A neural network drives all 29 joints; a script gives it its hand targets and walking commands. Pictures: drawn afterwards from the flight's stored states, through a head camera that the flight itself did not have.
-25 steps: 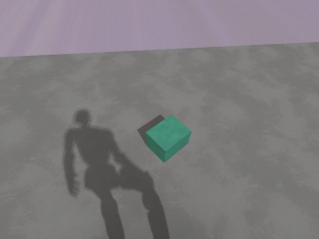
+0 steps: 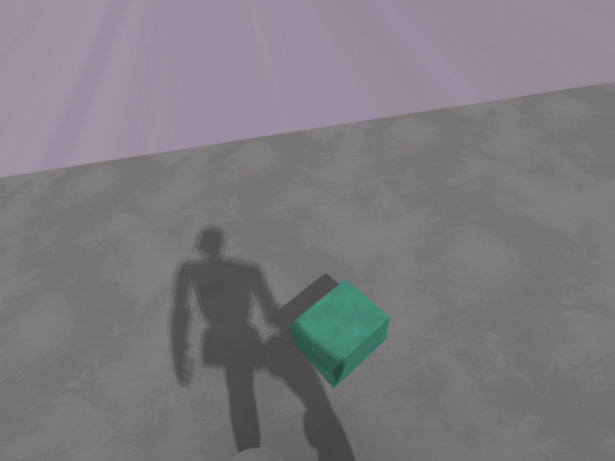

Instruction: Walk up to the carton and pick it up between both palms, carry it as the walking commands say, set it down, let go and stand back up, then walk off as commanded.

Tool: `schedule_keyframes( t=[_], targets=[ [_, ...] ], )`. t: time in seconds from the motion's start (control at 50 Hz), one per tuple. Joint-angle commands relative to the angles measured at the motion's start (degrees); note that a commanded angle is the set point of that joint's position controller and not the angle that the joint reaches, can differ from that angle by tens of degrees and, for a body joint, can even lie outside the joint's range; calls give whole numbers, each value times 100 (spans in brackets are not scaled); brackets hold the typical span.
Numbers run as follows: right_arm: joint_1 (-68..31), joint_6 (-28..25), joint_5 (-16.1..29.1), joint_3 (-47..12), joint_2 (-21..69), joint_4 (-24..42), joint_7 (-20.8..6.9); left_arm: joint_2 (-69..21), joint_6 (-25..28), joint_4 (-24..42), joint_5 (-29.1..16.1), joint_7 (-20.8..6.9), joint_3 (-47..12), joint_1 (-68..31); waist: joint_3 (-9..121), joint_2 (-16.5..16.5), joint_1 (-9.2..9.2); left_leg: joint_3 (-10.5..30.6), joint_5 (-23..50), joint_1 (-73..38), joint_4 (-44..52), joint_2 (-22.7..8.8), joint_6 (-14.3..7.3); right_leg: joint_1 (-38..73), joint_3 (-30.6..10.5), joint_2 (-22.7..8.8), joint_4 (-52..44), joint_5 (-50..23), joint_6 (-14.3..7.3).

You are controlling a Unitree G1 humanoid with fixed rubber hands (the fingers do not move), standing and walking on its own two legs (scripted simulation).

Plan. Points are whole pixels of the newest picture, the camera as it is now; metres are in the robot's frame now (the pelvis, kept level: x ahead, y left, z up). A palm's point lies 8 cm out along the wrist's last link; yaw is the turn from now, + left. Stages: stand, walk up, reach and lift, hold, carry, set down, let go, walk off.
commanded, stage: walk up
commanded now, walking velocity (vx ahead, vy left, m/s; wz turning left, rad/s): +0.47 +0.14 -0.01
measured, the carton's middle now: (339, 331) +0.63 +0.01 -0.71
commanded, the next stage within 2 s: none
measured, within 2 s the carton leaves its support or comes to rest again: neither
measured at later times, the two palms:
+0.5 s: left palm (148, 420) +0.21 +0.31 -0.16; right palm (479, 428) +0.21 -0.20 -0.12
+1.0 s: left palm (178, 370) +0.29 +0.27 -0.14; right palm (492, 395) +0.27 -0.24 -0.15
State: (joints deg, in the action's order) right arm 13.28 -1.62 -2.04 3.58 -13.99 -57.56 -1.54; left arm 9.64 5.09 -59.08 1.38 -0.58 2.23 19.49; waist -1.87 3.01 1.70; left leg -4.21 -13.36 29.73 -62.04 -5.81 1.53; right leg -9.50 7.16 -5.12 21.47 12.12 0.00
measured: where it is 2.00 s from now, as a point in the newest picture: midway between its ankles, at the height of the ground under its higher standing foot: (336, 450)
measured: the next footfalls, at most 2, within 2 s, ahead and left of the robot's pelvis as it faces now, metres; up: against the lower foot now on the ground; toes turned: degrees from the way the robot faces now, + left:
left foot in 0.26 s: +0.29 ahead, +0.18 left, +0.00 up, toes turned +10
right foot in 0.68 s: +0.35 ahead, -0.12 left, +0.00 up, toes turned -6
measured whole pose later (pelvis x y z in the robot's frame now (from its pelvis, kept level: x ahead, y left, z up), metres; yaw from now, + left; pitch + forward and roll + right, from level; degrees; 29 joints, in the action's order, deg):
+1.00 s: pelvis +0.20 +0.02 -0.02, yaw +0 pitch +1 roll +3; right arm 9.7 5.0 -0.6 3.1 -13.9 -53.6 0.1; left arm 12.6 -2.7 -51.9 1.9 1.6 3.2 8.4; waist -3.5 -1.3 -0.1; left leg -4.5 -26.2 21.4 -48.3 -0.6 2.3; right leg -24.9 3.0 -6.7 28.3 4.0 1.1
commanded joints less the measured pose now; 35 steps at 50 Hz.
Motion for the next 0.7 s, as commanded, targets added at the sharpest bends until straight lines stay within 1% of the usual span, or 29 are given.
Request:
schedule_keyframes(
  t=[0.0, 0.02, 0.06, 0.08, 0.1, 0.12, 0.16, 0.2, 0.22, 0.24, 0.26, 0.28, 0.3, 0.32, 0.34, 0.38, 0.42, 0.44, 0.46, 0.48, 0.5, 0.54, 0.56, 0.58, 0.6, 0.62, 0.64, 0.66, 0.68],
  targets=[
    [-235, 126, -12, -49, 47, 359, -158, 764, 69, 126, 9, 46, 198, 305, -465, -1470, 0, 26, 822, 583, 1002, -223, 124, 222, -590, -1194, -1170, -1733, -433],
    [-353, 130, 6, -114, 108, 417, -172, 882, 65, 49, 30, 77, 166, 459, -566, -1484, -2, -21, 870, 433, 1503, -155, 152, 189, -527, -1106, -1094, -1948, -337],
    [-695, 101, 45, -141, 124, 498, -167, 868, 57, -24, 47, 96, 155, 592, -649, -1241, -4, -203, 943, 81, 2243, -59, 153, 14, -351, -1078, -1091, -1759, -406],
    [-850, 124, 76, -149, 44, 635, -192, 988, 51, -10, 46, 93, 189, 596, -537, -1288, -38, -169, 1077, -273, 2453, -34, 168, -168, -393, -1160, -1200, -1230, -433],
    [-1018, 98, 67, -184, 79, 658, -222, 987, 39, 97, 44, 82, 186, 586, -590, -1418, -1, -221, 1066, -194, 2652, -45, 118, -45, -389, -1221, -1193, -1012, -456],
    [-1071, 101, 81, -174, 41, 640, -201, 981, 6, 70, 36, 47, 215, 633, -598, -1525, 5, -297, 1063, -294, 2887, -13, 99, -16, -312, -1070, -1157, -834, -489],
    [-955, -6, 85, -153, -157, 544, -154, 1011, -83, -27, -16, 52, 225, 714, -299, -1969, -28, -380, 798, -830, 2992, 46, 11, 290, 20, -827, -802, -1204, -499],
    [81, -157, 47, 16, -385, 88, 4, 788, -135, -183, -63, 87, 150, 1217, 408, -493, -346, -509, 412, -2452, 3464, 217, -125, 32, 90, -571, 681, -1691, -369],
    [776, -212, 43, 154, -630, -43, 75, 804, -130, -156, -108, 115, 148, 1268, 744, 12, -560, 9, 1230, -3426, 3457, -322, -328, -742, 80, -438, 1689, -994, -233],
    [1488, -226, -51, 311, -1201, -166, 144, 532, -137, 53, -152, 102, 128, 1208, 1262, 1692, -763, 1897, 1592, -4155, 3973, -1703, -558, -1703, 200, 121, 3183, 1841, -20],
    [1722, -226, 34, 357, -1456, -176, 177, 480, -227, 137, -115, 119, 135, 917, 998, 1750, -594, 3115, 2757, -3920, 4469, -2496, -719, -2095, -473, 307, 4106, 2707, 38],
    [1312, -173, 125, 324, -1340, -42, 197, 780, -309, 23, -132, 154, 189, 1170, 1325, 798, -523, 2841, 2617, -3913, 4419, -2383, -1077, -1842, -901, 55, 4283, 2371, -5],
    [966, -149, 151, 251, -1166, 29, 236, 822, -344, -214, -103, 124, 214, 1015, 821, 44, -348, 2629, 3042, -3373, 4326, -2260, -892, -2046, -910, -18, 4652, 1864, 76],
    [650, -139, 188, 151, -1005, 158, 253, 740, -409, -217, -28, 89, 210, 1051, 716, 148, -204, 2377, 2317, -2732, 4430, -1965, -794, -1763, -1073, -139, 4586, 1570, 92],
    [222, -112, 166, 116, -761, 200, 256, 637, -470, -242, 23, 42, 190, 947, 517, 275, -66, 1934, 1091, -1956, 4780, -1800, -759, -1480, -1083, -294, 4590, 1235, 120],
    [57, -117, 174, 92, -594, 280, 233, 527, -570, -141, 66, -19, 224, 887, 413, 854, 19, 1239, 673, -1462, 4876, -1434, -618, -1289, -864, -123, 4278, 787, 127],
    [170, -105, 111, 121, -541, 201, 235, 557, -640, -6, 33, -46, 170, 434, 44, 1080, -86, 736, 46, -1247, 5051, -1224, -593, -1251, -547, -147, 3486, 674, 184],
    [189, -105, 108, 170, -539, 161, 251, 526, -648, -19, 62, -67, 133, 149, -24, 985, -120, 536, 307, -1281, 5070, -1140, -641, -1255, -357, -104, 2942, 733, 164],
    [369, -102, 91, 191, -629, 166, 243, 491, -663, 67, 50, -49, 133, -16, -146, 1070, -189, 781, 119, -1248, 5082, -1204, -702, -1242, -354, -69, 2768, 707, 197],
    [416, -112, 55, 167, -556, 113, 248, 460, -678, 36, 12, -68, 99, -73, -201, 831, -207, 711, -153, -1208, 5204, -1234, -759, -1211, -321, -49, 2342, 645, 249],
    [613, -96, 55, 205, -554, 118, 258, 433, -715, 97, 14, -74, 80, -215, -229, 1000, -270, 641, -451, -1318, 5254, -1144, -784, -1200, -291, -47, 2198, 678, 192],
    [462, -78, 23, 220, -608, 92, 244, 376, -677, 106, -31, -73, 18, -214, -398, 1031, -159, 713, -571, -1013, 5239, -1204, -737, -943, -230, -11, 1687, 433, 126],
    [458, -48, 44, 154, -529, 21, 211, 334, -604, 110, -61, -64, -42, -141, -224, 1429, -169, 393, -219, -1092, 5009, -850, -657, -719, -152, 74, 1302, 195, 165],
    [479, 39, 24, 130, -503, 36, 212, 427, -541, 135, -49, -43, -38, -258, -291, 1144, -101, 268, -129, -937, 4887, -668, -587, -469, 87, 185, 1001, -257, 191],
    [388, 89, 100, 71, -551, -10, 201, 533, -481, 89, -67, 51, -69, -193, -301, 469, 40, 196, 1414, -1316, 4283, -448, -477, -339, -107, 279, 226, -664, 161],
    [651, 98, 124, 47, -482, -116, 227, 688, -389, 67, -82, 112, -19, -2, 6, -21, 55, 172, 1553, -1395, 3857, -365, -332, 60, -194, 88, -132, -944, 113],
    [576, 102, 153, 74, -516, 61, 280, 1166, -359, 86, -75, 168, 114, 175, 271, -896, 31, -145, 1202, -1234, 2846, -147, -158, 136, -775, -612, 73, -2723, -10],
    [389, 213, 132, 47, -347, 270, 346, 1671, -404, 153, -47, 192, 212, 374, 158, -2301, 57, -223, -1549, -407, 1646, 185, -31, 234, -1897, -1756, -57, -5007, -363],
    [746, 399, 111, 83, -290, 314, 415, 1893, -438, 295, -40, 192, 193, 230, 300, -2174, -84, 131, -2647, -184, 667, 302, 93, 93, -2343, -2112, 75, -5980, -627]
  ],
)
